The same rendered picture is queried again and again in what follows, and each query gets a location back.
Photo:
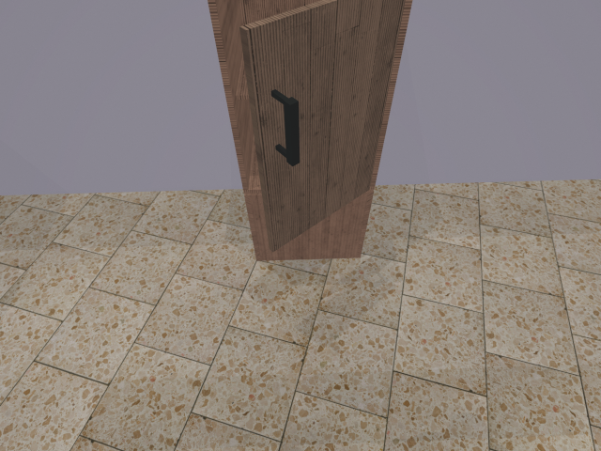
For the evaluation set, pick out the cupboard door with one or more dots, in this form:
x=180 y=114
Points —
x=336 y=58

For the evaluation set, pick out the handle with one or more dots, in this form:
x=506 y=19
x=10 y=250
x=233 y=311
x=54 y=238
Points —
x=292 y=128

